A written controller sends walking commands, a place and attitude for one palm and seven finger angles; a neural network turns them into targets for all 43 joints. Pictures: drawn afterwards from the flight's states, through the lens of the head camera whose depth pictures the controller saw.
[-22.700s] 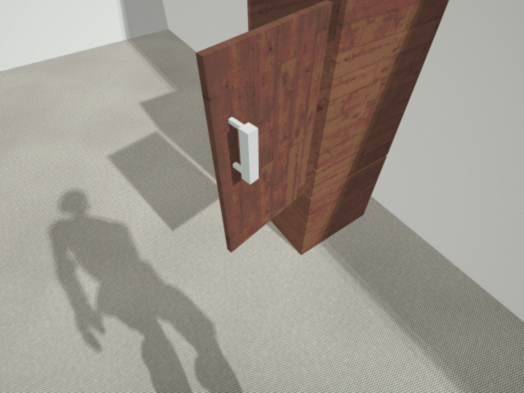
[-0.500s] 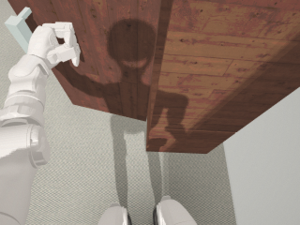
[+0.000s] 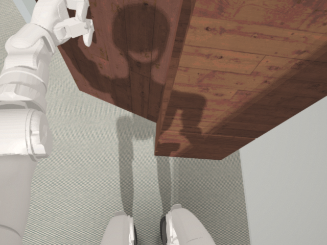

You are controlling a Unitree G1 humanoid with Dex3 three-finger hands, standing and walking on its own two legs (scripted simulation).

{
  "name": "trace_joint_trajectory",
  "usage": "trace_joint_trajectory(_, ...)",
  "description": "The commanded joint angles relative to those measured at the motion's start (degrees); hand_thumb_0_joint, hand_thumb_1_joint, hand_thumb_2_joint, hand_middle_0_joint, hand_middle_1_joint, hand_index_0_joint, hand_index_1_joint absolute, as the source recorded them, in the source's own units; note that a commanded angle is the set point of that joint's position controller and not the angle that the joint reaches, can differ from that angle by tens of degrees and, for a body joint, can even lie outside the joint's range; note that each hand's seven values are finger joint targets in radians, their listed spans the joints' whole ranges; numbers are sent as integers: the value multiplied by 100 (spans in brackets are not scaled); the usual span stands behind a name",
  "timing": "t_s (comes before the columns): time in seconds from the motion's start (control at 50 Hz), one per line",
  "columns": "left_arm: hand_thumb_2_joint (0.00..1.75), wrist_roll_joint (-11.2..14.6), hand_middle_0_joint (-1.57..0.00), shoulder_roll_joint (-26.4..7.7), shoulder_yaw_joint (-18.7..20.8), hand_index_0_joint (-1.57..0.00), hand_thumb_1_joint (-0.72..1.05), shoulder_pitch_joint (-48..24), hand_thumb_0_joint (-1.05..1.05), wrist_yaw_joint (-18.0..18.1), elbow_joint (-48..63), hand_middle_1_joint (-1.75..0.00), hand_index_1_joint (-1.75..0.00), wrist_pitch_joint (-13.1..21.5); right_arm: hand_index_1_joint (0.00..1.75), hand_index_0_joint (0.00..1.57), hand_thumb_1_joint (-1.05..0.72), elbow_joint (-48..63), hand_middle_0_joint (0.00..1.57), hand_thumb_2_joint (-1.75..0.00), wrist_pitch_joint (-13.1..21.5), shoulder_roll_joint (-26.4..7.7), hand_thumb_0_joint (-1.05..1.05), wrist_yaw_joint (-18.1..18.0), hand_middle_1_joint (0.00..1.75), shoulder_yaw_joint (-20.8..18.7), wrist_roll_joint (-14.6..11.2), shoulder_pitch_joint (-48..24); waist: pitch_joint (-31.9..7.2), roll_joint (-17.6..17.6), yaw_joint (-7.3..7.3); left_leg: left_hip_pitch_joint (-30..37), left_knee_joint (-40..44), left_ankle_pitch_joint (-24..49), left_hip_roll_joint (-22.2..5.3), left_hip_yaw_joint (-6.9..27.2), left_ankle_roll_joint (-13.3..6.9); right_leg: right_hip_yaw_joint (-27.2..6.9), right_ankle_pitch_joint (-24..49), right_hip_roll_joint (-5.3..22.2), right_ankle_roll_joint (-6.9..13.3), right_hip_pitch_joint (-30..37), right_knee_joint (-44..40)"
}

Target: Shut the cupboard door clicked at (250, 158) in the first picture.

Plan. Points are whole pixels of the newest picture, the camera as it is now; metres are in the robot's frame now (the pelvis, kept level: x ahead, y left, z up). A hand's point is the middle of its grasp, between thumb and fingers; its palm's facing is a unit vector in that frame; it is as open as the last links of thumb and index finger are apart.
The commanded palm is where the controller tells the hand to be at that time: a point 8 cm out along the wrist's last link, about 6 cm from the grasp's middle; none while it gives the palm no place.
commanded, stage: pull the fist back off the door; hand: left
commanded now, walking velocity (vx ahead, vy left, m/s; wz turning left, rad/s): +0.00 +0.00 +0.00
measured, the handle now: (37, 6) +0.63 +0.20 +0.12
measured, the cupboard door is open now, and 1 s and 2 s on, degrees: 70 61 61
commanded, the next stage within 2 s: draw the hand back to the body in 0.92 s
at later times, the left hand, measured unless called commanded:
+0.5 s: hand (103, 23) +0.58 +0.07 +0.12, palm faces +0.02 -1.00 -0.01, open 3.1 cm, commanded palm +0.53 +0.12 +0.13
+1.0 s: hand (99, 56) +0.48 +0.08 +0.13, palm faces +0.01 -1.00 -0.04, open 3.1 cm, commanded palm +0.46 +0.13 +0.13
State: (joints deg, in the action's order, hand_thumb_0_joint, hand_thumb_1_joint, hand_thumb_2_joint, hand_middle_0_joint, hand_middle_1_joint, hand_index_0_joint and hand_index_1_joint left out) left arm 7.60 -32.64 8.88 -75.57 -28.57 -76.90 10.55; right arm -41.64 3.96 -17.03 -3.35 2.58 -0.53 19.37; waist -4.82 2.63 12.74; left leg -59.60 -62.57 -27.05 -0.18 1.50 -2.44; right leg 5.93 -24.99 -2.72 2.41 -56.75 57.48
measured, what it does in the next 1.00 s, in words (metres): stands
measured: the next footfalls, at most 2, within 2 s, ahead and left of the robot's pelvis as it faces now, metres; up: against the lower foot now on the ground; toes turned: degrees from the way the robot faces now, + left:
none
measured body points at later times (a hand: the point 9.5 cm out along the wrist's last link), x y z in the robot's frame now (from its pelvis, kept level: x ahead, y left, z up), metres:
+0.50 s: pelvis +0.02 -0.01 +0.02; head +0.15 -0.01 +0.45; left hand +0.57 +0.12 +0.13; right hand -0.06 -0.24 -0.09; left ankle +0.01 +0.09 -0.66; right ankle +0.02 -0.10 -0.66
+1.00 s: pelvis +0.02 -0.02 +0.04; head +0.09 -0.02 +0.48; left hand +0.48 +0.13 +0.13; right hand +0.11 -0.28 -0.08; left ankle +0.01 +0.09 -0.66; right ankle +0.02 -0.10 -0.66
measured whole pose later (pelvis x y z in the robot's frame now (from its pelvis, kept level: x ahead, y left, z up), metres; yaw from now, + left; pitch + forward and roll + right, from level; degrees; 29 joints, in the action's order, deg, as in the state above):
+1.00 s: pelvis +0.02 -0.02 +0.04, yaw +0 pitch +14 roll -1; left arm 4.8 -10.3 8.5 -42.5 2.3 -55.4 21.2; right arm -36.4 -1.1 -14.6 1.8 -0.9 -0.7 16.0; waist -6.7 2.2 5.1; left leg -39.2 -49.7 -24.7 0.3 -0.4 -1.1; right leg 3.4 -24.0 -2.6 3.2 -38.6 48.4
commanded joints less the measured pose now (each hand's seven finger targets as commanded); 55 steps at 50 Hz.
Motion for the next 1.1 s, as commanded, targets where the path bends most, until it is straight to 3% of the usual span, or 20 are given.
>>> trace_joint_trajectory(0.0, 90, 32, -130, -261, -21, -130, 90, -3638, 0, -78, 1358, -150, -150, 349, 30, 20, -90, -4, 20, -90, 120, -1088, 0, -98, 30, -361, 30, 1222, -3154, 946, 652, 3358, 357, 2478, -136, 533, -65, -272, 1467, -73, -38, -94, -596)
trace_joint_trajectory(0.02, 90, 14, -130, -216, -38, -130, 90, -3623, 0, -66, 1279, -150, -150, 310, 30, 20, -90, -12, 20, -90, 114, -1075, 0, -90, 30, -364, 43, 1192, -3151, 996, 667, 3348, 323, 2435, -127, 516, -63, -267, 1427, -74, -36, -149, -603)
trace_joint_trajectory(0.04, 90, 372, -130, -664, 1306, -130, 90, -3758, 0, 1104, 1211, -150, -150, 127, 30, 20, -90, 236, 20, -90, 132, -848, 0, 11, 30, -275, 69, 1572, -3096, 1104, 468, 2732, 436, 2168, -212, 624, 23, -375, 1354, -5, -44, 92, -691)
trace_joint_trajectory(0.06, 90, 178, -130, -376, 1085, -130, 90, -3521, 0, 1696, 960, -150, -150, 34, 30, 20, -90, 254, 20, -90, 127, -835, 0, 133, 30, -255, 106, 1629, -3021, 994, 507, 2576, 549, 2002, -222, 664, 69, -373, 1256, -4, -81, 158, -656)
trace_joint_trajectory(0.08, 90, 114, -130, -252, 1238, -130, 90, -3524, 0, 2212, 1000, -150, -150, 68, 30, 20, -90, 268, 20, -90, 124, -835, 0, 234, 30, -305, 205, 1782, -3030, 636, 591, 2566, 590, 2013, -219, 743, 57, -324, 1283, -17, -135, 237, -664)
trace_joint_trajectory(0.14, 90, -678, -130, 3, 1095, -130, 90, -3272, 0, 3477, 1647, -150, -150, 568, 30, 20, -90, 405, 20, -90, 54, -771, 0, 586, 30, -393, 489, 1964, -3538, 1017, 399, 2807, 428, 2550, -180, 660, 123, -330, 1545, 4, -145, 195, -509)
trace_joint_trajectory(0.16, 90, -980, -130, 28, 922, -130, 90, -3192, 0, 3643, 1679, -150, -150, 747, 30, 20, -90, 383, 20, -90, -1, -768, 0, 692, 30, -426, 543, 2037, -3607, 1029, 430, 2885, 417, 2697, -175, 620, 137, -336, 1656, -4, -143, 266, -494)
trace_joint_trajectory(0.2, 90, -1242, -130, -196, 932, -130, 90, -2846, 0, 3619, 1608, -150, -150, 965, 30, 20, -90, 416, 20, -90, -148, -835, 0, 779, 30, -484, 529, 2122, -3736, 862, 370, 2949, 496, 2856, -148, 573, 137, -360, 1883, -25, -121, 607, -541)
trace_joint_trajectory(0.24, 90, -1212, -130, -119, 799, -130, 90, -2682, 0, 3372, 1595, -150, -150, 966, 30, 20, -90, 465, 20, -90, -268, -841, 0, 807, 30, -507, 451, 2108, -3720, 832, 326, 2962, 660, 2674, -107, 476, 110, -416, 1980, -49, -112, 980, -718)
trace_joint_trajectory(0.32, 90, -778, -130, -107, 948, -130, 90, -2275, 0, 3027, 1497, -150, -150, 832, 30, 20, -90, 565, 20, -90, -405, -828, 0, 709, 30, -481, 313, 2052, -3277, 456, 251, 2725, 1020, 2185, -71, 351, 56, -460, 1918, -89, -129, 1530, -1062)
trace_joint_trajectory(0.34, 90, -678, -130, -308, 1179, -130, 90, -2125, 0, 3027, 1555, -150, -150, 874, 30, 20, -90, 590, 20, -90, -413, -833, 0, 683, 30, -479, 295, 2036, -3193, 364, 166, 2622, 1085, 2112, -62, 297, 45, -491, 1933, -86, -134, 1710, -1124)
trace_joint_trajectory(0.42, 90, -600, -130, -223, 1258, -130, 90, -1502, 0, 3091, 1924, -150, -150, 1297, 30, 20, -90, 633, 20, -90, -393, -746, 0, 672, 30, -488, 302, 1986, -3048, 305, -43, 2665, 1233, 2283, -38, 179, 48, -516, 2247, -78, -128, 2070, -1164)
trace_joint_trajectory(0.44, 90, -620, -130, 11, 1089, -130, 90, -1358, 0, 3092, 2019, -150, -150, 1377, 30, 20, -90, 636, 20, -90, -395, -716, 0, 692, 30, -509, 311, 1962, -3010, 275, -33, 2721, 1253, 2380, -31, 142, 43, -519, 2391, -77, -138, 2121, -1171)
trace_joint_trajectory(0.58, 90, -448, -130, 448, 962, -130, 90, 191, 0, 2976, 2636, -150, -150, 1417, 30, 20, -90, 835, 20, -90, -544, -646, 0, 694, 30, -634, 182, 1759, -2954, -3, -423, 2894, 1473, 2864, 52, -125, 30, -577, 3318, -36, -141, 3021, -1299)
trace_joint_trajectory(0.62, 90, -352, -130, 878, 612, -130, 90, 324, 0, 2936, 3163, -150, -150, 1463, 30, 20, -90, 861, 20, -90, -528, -581, 0, 696, 30, -655, 139, 1574, -2939, 142, -421, 3225, 1505, 3075, 38, -124, 39, -555, 3469, -31, -150, 2952, -1335)
trace_joint_trajectory(0.74, 90, -263, -130, 1337, 191, -130, 90, 576, 0, 3036, 3663, -150, -150, 1478, 30, 20, -90, 772, 20, -90, -472, -536, 0, 622, 30, -695, 61, 1191, -2490, -49, -381, 3443, 1570, 2925, 26, -137, 34, -550, 3381, 17, -177, 2826, -1426)
trace_joint_trajectory(0.82, 90, -248, -130, 1496, 19, -130, 90, 698, 0, 3087, 3901, -150, -150, 1527, 30, 20, -90, 768, 20, -90, -427, -497, 0, 564, 30, -675, 35, 892, -2512, -40, -445, 3589, 1590, 2762, 47, -112, 50, -553, 3210, 64, -174, 2809, -1412)
trace_joint_trajectory(0.9, 90, -263, -130, 1227, 224, -130, 90, 627, 0, 3106, 3525, -150, -150, 1487, 30, 20, -90, 745, 20, -90, -423, -481, 0, 469, 30, -610, 7, 659, -2315, -310, -491, 3172, 1613, 2339, 103, -160, 32, -655, 3122, 133, -203, 2999, -1427)
trace_joint_trajectory(1.02, 90, -215, -130, 1472, -18, -130, 90, 235, 0, 3009, 2856, -150, -150, 1463, 30, 20, -90, 723, 20, -90, -366, -478, 0, 426, 30, -549, -19, 491, -2023, -442, -359, 2986, 1620, 1836, 104, -68, 41, -639, 2512, 150, -189, 2641, -1484)
trace_joint_trajectory(1.08, 90, -183, -130, 1103, 336, -130, 90, 789, 0, 2953, 3114, -150, -150, 1475, 30, 20, -90, 893, 20, -90, -363, -528, 0, 424, 30, -548, -26, 456, -2506, -265, -658, 3157, 1710, 1960, 123, -89, 45, -662, 2577, 151, -153, 3032, -1461)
